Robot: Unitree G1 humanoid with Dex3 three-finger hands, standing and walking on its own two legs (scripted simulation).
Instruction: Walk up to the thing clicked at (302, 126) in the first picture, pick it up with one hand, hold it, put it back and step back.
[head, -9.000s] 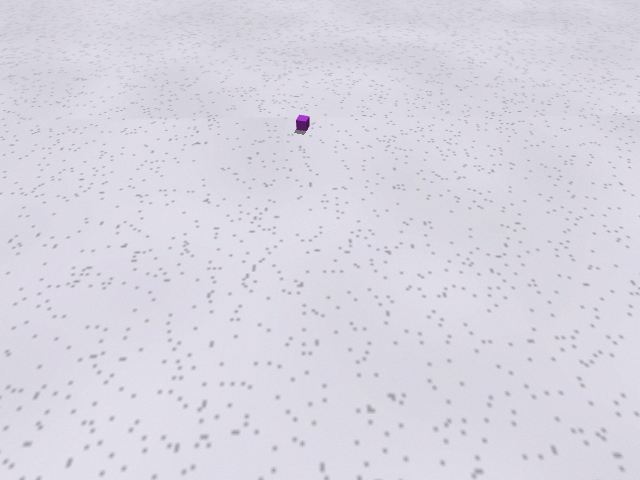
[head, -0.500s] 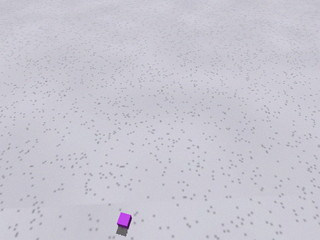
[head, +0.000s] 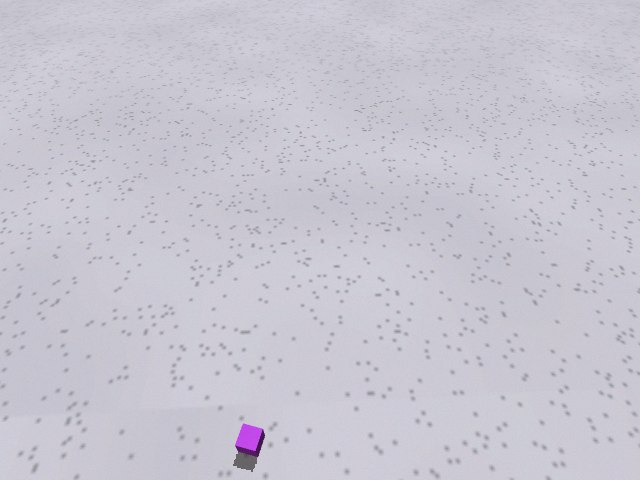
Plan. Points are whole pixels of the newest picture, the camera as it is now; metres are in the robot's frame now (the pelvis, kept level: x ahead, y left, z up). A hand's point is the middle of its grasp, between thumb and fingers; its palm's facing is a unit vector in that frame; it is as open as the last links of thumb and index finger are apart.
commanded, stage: stand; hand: left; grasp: from above
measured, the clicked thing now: (250, 440) +0.41 +0.21 -0.75
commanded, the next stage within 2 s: rise first in 0.74 s
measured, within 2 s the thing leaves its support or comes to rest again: neither
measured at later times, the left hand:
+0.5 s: hand out of the picture +0.07 +0.25 -0.16, palm faces -0.02 -0.94 -0.34, open 7.4 cm
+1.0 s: hand out of the picture +0.12 +0.25 -0.16, palm faces +0.03 -0.95 -0.33, open 7.9 cm
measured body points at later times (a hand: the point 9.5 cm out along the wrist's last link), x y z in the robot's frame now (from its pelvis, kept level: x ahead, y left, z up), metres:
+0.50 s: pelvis +0.00 +0.00 +0.00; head +0.01 +0.00 +0.45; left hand +0.07 +0.30 -0.13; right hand +0.07 -0.30 -0.13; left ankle -0.01 +0.14 -0.75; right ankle -0.01 -0.13 -0.75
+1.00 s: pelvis -0.01 +0.00 -0.01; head +0.04 +0.00 +0.44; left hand +0.12 +0.30 -0.14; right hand +0.08 -0.28 -0.13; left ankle -0.01 +0.14 -0.75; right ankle -0.01 -0.13 -0.75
